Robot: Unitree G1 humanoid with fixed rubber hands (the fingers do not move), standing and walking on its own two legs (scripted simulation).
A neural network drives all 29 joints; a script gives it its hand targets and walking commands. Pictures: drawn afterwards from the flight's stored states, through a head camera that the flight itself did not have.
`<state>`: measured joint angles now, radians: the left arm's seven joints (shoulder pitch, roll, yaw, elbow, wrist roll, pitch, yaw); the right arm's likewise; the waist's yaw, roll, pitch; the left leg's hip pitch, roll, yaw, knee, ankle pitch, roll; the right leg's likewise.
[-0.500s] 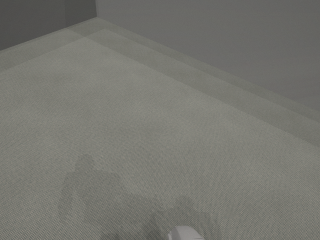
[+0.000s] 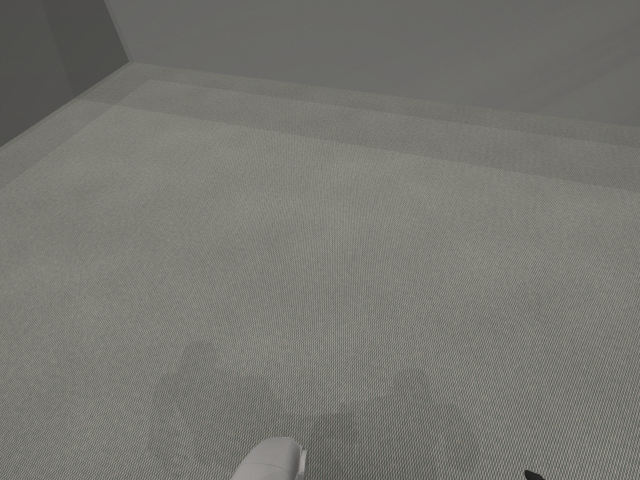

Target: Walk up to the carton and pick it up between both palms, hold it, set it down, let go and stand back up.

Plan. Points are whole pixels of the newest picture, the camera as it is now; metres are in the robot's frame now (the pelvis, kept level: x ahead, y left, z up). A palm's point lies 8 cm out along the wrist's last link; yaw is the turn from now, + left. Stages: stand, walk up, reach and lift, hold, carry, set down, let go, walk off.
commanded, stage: walk up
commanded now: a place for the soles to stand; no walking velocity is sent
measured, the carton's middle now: out of the picture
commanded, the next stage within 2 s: none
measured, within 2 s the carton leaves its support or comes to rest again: neither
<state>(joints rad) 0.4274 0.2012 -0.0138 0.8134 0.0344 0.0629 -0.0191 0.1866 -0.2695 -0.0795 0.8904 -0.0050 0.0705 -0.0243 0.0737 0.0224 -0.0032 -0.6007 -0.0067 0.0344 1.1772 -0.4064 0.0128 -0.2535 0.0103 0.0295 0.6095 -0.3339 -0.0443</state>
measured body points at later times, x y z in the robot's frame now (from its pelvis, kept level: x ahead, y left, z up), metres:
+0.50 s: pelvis -0.11 +0.00 +0.01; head -0.08 +0.03 +0.46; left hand +0.07 +0.22 -0.13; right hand -0.12 -0.30 -0.09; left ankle -0.05 +0.07 -0.73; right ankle -0.15 -0.16 -0.64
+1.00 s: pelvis -0.22 -0.05 +0.00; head -0.22 -0.09 +0.45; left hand +0.05 +0.07 -0.10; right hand -0.39 -0.30 -0.14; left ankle -0.09 +0.00 -0.68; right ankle -0.26 -0.17 -0.73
